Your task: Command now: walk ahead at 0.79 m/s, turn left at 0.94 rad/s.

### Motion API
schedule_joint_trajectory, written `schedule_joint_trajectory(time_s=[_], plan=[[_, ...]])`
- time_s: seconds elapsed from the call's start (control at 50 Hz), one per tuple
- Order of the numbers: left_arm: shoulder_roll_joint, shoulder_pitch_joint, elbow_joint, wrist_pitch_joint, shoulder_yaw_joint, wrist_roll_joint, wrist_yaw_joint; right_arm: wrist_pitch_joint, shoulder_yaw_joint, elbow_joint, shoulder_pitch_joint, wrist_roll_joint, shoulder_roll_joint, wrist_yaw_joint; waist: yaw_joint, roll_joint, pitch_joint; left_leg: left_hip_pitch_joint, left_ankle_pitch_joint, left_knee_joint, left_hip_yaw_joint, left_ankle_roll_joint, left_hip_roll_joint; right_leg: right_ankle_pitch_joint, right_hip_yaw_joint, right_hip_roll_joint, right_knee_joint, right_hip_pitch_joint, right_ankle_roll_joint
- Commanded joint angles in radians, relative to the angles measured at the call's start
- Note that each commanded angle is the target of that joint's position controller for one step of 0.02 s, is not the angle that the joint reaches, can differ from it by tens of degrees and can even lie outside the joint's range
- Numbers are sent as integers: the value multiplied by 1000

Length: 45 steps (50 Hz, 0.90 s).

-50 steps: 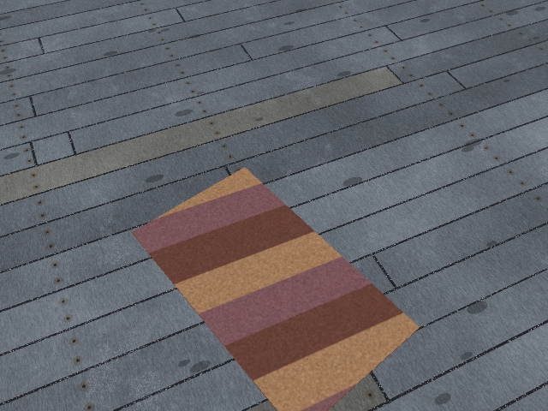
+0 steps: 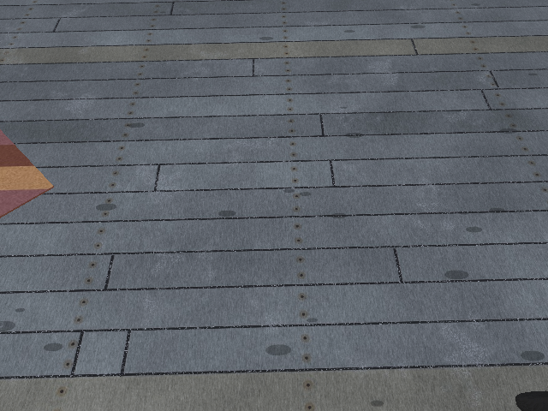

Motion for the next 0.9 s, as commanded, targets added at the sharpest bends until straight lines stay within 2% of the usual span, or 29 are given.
schedule_joint_trajectory(time_s=[0.02, 0.04, 0.08, 0.1, 0.12, 0.14, 0.16, 0.18, 0.2, 0.22, 0.24, 0.26, 0.28, 0.3, 0.34, 0.38, 0.42, 0.44, 0.52, 0.6, 0.62, 0.64, 0.66, 0.68, 0.7, 0.74, 0.76, 0.8, 0.9], plan=[[26, -176, -81, -34, -14, -14, -1, -15, 42, -93, -70, -7, 57, 28, -95, -72, 149, 162, 188, -291, 78, 6, -19, 694, -38, -172, -144, -218, -67], [54, -137, -69, -36, -9, -15, 2, -21, 43, -86, -72, -8, 58, 34, -85, -69, 133, 247, 220, -363, 141, 15, -75, 857, -61, -158, -93, -195, -59], [127, -111, -75, -26, 8, -27, 15, -25, 34, -44, 44, -13, 33, 29, -140, -110, 43, 432, 208, -424, 177, 41, -160, 1155, -61, -177, 120, -147, -43], [288, -188, -136, -11, 60, -70, 37, -42, -15, -52, 144, 84, -58, 18, -212, -207, -46, 549, 171, -395, 101, 50, -158, 1316, -5, -200, 254, -124, -28], [247, -257, -162, -3, 52, -68, 49, -34, -64, -6, 313, 91, -161, 0, -324, -165, -154, 836, 279, -442, 57, 100, -167, 1384, 4, -174, 529, -238, 1], [146, -200, -165, -10, 29, -69, 38, -24, -63, 32, 365, 90, -152, -28, -285, -43, -130, 982, 393, -594, -61, 129, -107, 478, 13, -82, 806, -415, 46], [-3, -83, -195, -21, -16, 9, 18, -20, -65, -19, 288, 39, -251, -48, -136, 265, -198, 1176, 1019, -425, -322, 238, 73, -379, 77, 46, 1252, -652, 70], [79, -35, -245, -32, -20, -26, 6, -37, -69, -81, 273, -20, -252, -41, -152, 172, -504, 1322, 771, -584, -721, 442, 270, -319, 318, 86, 1412, -786, 73], [154, -140, -254, -34, -7, -29, 9, -41, -71, -118, 209, 9, -213, -40, -172, -6, -494, 1235, 520, -671, -723, 396, 219, -223, 375, 29, 1307, -771, 35], [144, -185, -273, -29, -4, -31, 15, -46, -62, -123, 147, 50, -177, -40, -119, -105, -316, 1061, 351, -716, -682, 353, 162, -175, 358, 10, 1210, -798, 27], [128, -184, -231, -10, -3, -16, 27, -49, -38, -128, 78, 71, -112, -41, -64, -241, -182, 867, 338, -754, -583, 273, 125, -133, 331, -39, 1141, -748, 26], [135, -124, -224, 8, 1, -29, 32, -55, -38, -135, 38, 47, -116, -48, -15, -165, -150, 712, 507, -754, -562, 308, 165, -109, 328, -54, 1129, -682, 47], [145, -96, -208, 27, 5, -28, 36, -59, -31, -122, 22, 31, -92, -51, -1, -152, -124, 585, 629, -750, -497, 299, 159, -114, 317, -91, 1088, -608, 61], [131, -90, -199, 35, 6, -26, 38, -64, -17, -93, 36, 35, -52, -53, -3, -132, -105, 494, 687, -737, -416, 279, 135, -108, 301, -112, 1015, -569, 66], [46, -133, -208, 34, -16, -19, 44, -70, -2, -37, 79, 33, -27, -66, -22, -97, -118, 440, 780, -729, -296, 239, 82, -31, 252, -97, 879, -547, 64], [-10, -138, -190, 38, -33, -21, 37, -63, 10, -2, 73, 23, -6, -77, -30, -55, -163, 455, 739, -726, -173, 187, 34, 152, 240, -96, 696, -483, 51], [-11, -186, -190, 41, -32, -33, 25, -59, 10, 16, 64, 11, -6, -77, -60, -14, -155, 458, 620, -749, -110, 158, 33, 320, 236, -80, 580, -429, 36], [12, -223, -205, 42, -24, -41, 20, -57, 8, 23, 60, 9, -15, -78, -75, 7, -129, 477, 573, -759, -106, 156, 48, 339, 238, -74, 547, -447, 30], [70, -313, -272, 55, 3, -49, -9, -26, -8, 46, 70, 17, -39, -90, -111, 40, -46, 611, 420, -737, -148, 162, 136, 187, 234, -84, 472, -595, 9], [50, -258, -288, 65, 14, -40, -40, -4, -20, 42, 54, 46, -42, -111, -80, 42, -42, 682, 445, -631, -149, 120, 185, 106, 182, -56, 348, -559, -38], [55, -204, -273, 63, 23, -40, -42, -2, -20, 40, 48, 53, -34, -116, -53, 22, -62, 662, 451, -546, -104, 80, 147, 191, 168, -25, 249, -460, -64], [122, -131, -263, 60, 50, -34, -33, -8, -21, 36, 81, 44, -24, -119, -34, -93, -104, 568, 360, -351, -31, 8, 52, 507, 287, -54, 170, -290, -118], [251, -100, -284, 57, 81, -18, -21, -21, -9, -14, 78, 1, 7, -111, -57, -359, -140, 243, -216, -35, 31, -103, -140, 948, 677, -287, 152, -61, -294], [187, -54, -290, 59, 65, 1, -18, -30, -4, -23, 34, 0, -4, -99, -6, -360, -279, 81, -514, 143, -124, -115, -206, 923, 858, -354, 102, 97, -409], [155, -91, -304, 60, 57, -3, -17, -30, -7, -15, 32, 24, -18, -91, -14, -239, -276, 62, -479, 212, -188, -110, -158, 829, 792, -322, 115, 91, -370], [119, -183, -327, 83, 52, -42, -2, -14, -7, -1, -12, 27, -3, -99, -41, -75, -173, 47, -358, 135, -178, -121, -120, 653, 658, -224, 105, -36, -279], [112, -207, -337, 93, 49, -51, 8, -8, -10, -7, -32, 23, -6, -103, -55, -83, -153, 80, -313, 70, -180, -124, -108, 581, 638, -190, 90, -87, -251], [122, -229, -350, 114, 55, -44, 20, -4, -9, 0, -30, 33, 11, -101, -71, -133, -132, 119, -257, -39, -168, -137, -134, 507, 628, -139, 69, -124, -226], [147, -223, -359, 134, 70, -43, 49, -9, -18, 29, -42, 39, 3, -109, -60, -175, -142, 146, -191, -205, -204, -161, -160, 390, 685, -111, 65, -125, -199]])
Keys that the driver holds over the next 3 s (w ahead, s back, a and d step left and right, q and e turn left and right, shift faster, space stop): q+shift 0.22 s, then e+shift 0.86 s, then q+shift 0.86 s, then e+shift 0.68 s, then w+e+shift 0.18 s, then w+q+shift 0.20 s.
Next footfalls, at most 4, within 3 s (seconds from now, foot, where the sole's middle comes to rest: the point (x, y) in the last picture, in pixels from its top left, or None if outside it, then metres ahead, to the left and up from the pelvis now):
0.14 left None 0.34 0.07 -0.77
0.64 right None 0.50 -0.12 -0.77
1.18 left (280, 381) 0.57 0.07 -0.77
1.56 right None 0.47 -0.14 -0.77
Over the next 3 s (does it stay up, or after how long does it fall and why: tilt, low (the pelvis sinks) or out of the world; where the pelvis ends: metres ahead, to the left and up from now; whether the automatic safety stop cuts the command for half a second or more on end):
stays up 0.63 -0.04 0.01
